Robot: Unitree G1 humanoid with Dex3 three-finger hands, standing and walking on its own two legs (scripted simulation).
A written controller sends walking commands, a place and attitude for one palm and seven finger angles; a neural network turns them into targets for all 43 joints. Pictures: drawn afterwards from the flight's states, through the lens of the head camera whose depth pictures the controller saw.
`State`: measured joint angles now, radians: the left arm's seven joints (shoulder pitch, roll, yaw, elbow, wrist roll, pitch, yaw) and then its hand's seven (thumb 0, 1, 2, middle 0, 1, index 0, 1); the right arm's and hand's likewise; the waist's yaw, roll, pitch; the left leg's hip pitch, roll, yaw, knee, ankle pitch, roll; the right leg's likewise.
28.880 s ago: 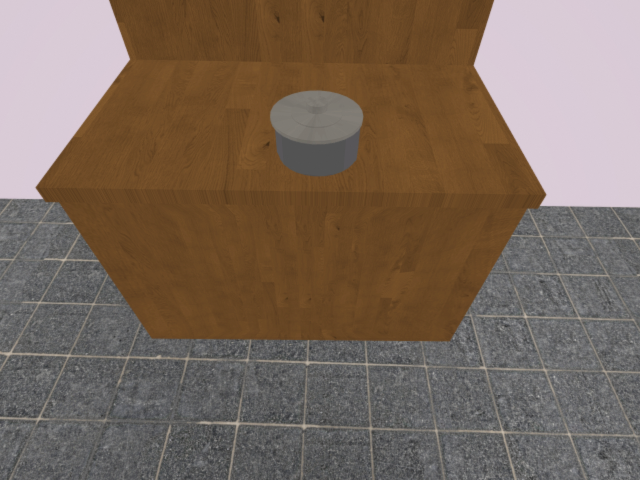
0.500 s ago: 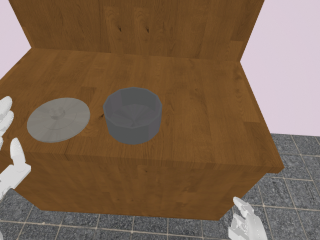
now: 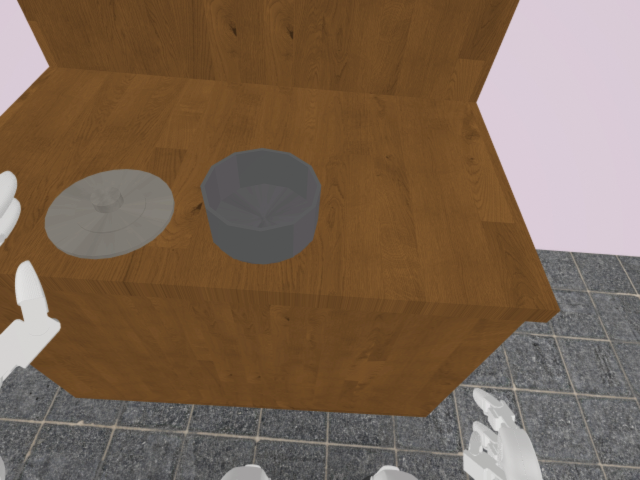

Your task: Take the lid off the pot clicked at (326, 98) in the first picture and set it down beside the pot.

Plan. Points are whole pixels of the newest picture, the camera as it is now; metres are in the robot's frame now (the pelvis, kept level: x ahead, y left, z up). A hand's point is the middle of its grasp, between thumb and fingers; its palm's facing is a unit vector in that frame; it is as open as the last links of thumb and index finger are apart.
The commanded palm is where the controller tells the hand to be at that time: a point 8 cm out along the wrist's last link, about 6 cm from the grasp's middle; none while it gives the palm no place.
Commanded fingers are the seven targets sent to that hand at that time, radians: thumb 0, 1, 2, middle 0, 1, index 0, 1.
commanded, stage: step back with the hand held close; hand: left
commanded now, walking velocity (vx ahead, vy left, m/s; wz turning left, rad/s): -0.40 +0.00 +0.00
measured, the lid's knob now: (107, 199) +0.50 +0.38 +0.01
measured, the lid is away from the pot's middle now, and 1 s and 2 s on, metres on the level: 0.25 0.25 0.25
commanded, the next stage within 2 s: stop stepping back and stand still in 1.16 s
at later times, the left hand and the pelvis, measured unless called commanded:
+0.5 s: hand (49, 343) +0.18 +0.23 +0.19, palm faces +0.38 -0.82 -0.42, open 7.5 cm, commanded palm +0.11 +0.28 +0.20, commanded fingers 0.00 0.90 0.90 -0.20 -0.30 -0.20 -0.30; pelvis -0.01 -0.01 +0.00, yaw +1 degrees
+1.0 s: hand (16, 413) +0.14 +0.22 +0.19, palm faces +0.39 -0.85 -0.36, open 7.5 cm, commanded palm +0.07 +0.27 +0.20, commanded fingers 0.00 0.90 0.90 -0.20 -0.30 -0.20 -0.30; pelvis -0.06 -0.01 +0.00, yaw +1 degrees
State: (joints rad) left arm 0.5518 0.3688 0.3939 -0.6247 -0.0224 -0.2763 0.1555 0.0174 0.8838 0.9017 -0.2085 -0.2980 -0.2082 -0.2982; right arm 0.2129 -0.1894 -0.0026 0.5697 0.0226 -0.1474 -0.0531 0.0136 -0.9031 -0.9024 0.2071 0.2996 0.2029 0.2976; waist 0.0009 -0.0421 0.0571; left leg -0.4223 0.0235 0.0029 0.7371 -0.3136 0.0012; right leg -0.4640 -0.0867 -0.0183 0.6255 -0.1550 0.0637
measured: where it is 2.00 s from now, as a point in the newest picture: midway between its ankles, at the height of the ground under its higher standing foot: outside the picture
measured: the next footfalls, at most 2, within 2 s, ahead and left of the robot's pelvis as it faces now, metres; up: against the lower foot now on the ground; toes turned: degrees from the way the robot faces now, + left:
right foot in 0.90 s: +0.03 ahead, -0.15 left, +0.00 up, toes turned -2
right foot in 1.36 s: -0.16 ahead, -0.10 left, +0.00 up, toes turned +1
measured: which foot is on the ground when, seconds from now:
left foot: down 0.00-1.00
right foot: down 0.00-0.78, up 0.80-0.88, down 0.90-1.00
